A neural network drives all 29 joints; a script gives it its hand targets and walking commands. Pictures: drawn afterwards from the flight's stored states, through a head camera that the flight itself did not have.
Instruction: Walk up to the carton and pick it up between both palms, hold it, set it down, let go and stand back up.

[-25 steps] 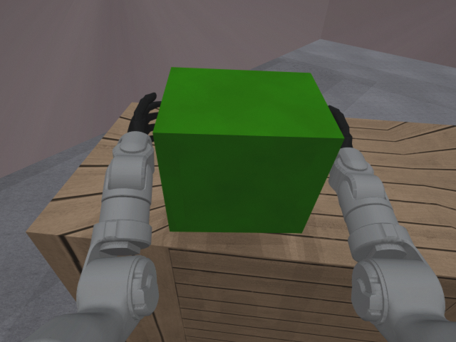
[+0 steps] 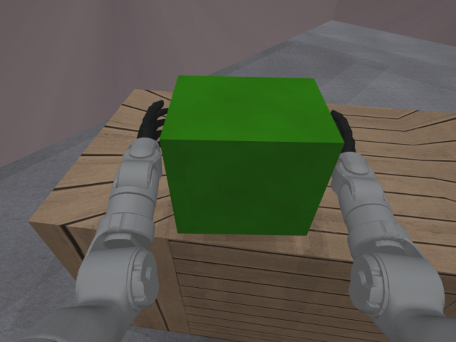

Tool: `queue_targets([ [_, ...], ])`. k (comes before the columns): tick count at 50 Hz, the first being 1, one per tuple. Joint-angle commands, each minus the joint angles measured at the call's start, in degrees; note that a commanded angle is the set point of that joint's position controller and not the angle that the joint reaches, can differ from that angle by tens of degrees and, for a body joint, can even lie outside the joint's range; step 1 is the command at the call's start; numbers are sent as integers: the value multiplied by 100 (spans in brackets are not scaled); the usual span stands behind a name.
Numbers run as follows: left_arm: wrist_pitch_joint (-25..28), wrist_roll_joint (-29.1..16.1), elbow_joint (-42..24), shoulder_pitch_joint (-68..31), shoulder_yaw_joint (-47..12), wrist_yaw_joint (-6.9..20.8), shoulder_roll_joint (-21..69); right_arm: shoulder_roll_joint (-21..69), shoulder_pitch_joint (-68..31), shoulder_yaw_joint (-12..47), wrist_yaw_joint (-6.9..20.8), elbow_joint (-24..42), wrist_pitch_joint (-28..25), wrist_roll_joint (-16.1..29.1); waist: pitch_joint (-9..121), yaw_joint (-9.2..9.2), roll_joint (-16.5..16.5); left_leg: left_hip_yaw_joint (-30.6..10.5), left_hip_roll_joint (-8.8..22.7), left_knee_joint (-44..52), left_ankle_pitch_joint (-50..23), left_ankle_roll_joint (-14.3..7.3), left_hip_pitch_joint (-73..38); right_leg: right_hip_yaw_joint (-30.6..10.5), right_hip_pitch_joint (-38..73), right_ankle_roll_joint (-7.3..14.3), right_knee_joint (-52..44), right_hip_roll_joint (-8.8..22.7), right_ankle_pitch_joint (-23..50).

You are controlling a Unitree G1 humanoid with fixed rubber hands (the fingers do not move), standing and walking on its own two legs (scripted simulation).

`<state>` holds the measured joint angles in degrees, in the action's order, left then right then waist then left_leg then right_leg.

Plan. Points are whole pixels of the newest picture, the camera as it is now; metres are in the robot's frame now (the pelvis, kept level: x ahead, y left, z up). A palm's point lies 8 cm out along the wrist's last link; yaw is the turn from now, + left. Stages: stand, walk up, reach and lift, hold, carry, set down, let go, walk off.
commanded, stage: set down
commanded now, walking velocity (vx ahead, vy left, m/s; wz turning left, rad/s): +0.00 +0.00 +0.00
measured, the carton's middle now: (244, 157) +0.41 -0.01 +0.13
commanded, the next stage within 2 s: none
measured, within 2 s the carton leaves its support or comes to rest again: rests again in 1.46 s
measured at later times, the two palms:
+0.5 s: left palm (155, 153) +0.42 +0.16 +0.13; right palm (333, 161) +0.41 -0.19 +0.12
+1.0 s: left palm (157, 164) +0.42 +0.16 +0.10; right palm (328, 168) +0.41 -0.19 +0.10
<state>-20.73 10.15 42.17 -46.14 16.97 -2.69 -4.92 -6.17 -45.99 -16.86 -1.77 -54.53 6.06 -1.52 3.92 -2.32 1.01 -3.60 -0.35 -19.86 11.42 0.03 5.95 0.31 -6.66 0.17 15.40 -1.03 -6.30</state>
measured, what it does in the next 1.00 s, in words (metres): stands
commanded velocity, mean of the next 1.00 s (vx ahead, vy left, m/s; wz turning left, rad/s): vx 0.00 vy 0.00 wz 0.00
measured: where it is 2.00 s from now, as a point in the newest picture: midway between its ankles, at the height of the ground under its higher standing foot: outside the picture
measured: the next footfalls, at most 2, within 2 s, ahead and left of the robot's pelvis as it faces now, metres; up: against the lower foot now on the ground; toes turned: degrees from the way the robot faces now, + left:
none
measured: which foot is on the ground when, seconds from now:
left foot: down 0.00-1.00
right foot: down 0.00-1.00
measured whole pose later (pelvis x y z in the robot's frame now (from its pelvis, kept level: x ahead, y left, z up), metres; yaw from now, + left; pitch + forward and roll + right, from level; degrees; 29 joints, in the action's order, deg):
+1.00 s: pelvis +0.02 +0.00 +0.00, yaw +0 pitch +5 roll -1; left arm -8.9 7.0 46.9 -40.5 15.2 -4.8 -3.3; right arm -5.8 -40.9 -17.3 -1.0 -55.0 -1.6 -5.1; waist 6.4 -1.0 -0.5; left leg -2.5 0.4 -21.9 13.2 0.0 14.0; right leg 0.9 -14.0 0.2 16.0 -1.4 -7.3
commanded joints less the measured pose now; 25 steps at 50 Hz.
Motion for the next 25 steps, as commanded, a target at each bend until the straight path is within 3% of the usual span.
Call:
queue_targets([
  [1,473,-465,-745,-4101,-1558,774,3215,2988,-4795,1346,834,1493,-464,75,2583,-49,-87,545,-173,360,-1338,283,-51,376,1487,-180,63,-38,1323],
  [5,628,-481,-824,-4039,-1623,762,3228,3061,-4727,1433,819,1588,-539,57,2876,-38,-152,566,-204,277,-1668,327,-9,361,1709,-203,189,-44,1821],
  [17,894,-412,-651,-3930,-1494,742,3167,3029,-4401,1372,870,1383,-625,-127,2884,-16,-129,619,-189,318,-1753,370,261,371,1891,-268,337,-39,2253],
  [21,973,-403,-590,-3728,-1522,700,3263,3024,-4438,1450,886,1533,-730,-158,3092,83,-162,627,-159,190,-2188,420,165,371,1830,-256,390,-83,2553],
  [25,1036,-398,-600,-3672,-1574,665,3323,2989,-4234,1373,928,1312,-765,-211,3069,34,-170,643,-112,150,-2397,460,91,397,1697,-247,391,-94,2651],
])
